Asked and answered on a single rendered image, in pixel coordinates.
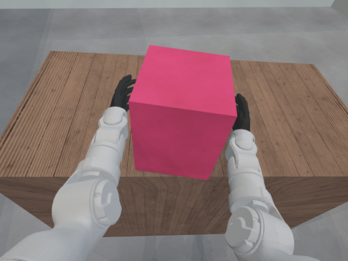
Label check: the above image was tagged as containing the carton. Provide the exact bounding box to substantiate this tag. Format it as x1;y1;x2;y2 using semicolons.
128;45;237;180

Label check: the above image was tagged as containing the left robot hand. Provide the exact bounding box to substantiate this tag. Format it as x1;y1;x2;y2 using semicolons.
110;74;136;112

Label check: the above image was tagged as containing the right robot upper arm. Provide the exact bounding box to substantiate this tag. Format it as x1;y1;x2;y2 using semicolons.
225;206;320;261

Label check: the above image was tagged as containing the robot left forearm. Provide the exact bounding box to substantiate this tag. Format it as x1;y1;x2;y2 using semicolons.
52;107;128;218

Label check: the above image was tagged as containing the pedestal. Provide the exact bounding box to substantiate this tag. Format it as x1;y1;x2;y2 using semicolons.
0;51;348;237

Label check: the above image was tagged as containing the left robot upper arm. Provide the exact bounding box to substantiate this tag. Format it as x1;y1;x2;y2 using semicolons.
0;178;122;261

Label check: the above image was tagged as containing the right robot hand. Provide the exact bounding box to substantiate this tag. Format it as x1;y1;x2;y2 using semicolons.
232;93;250;132

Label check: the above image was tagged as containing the robot right forearm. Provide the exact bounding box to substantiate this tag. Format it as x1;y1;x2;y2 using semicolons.
225;129;285;222

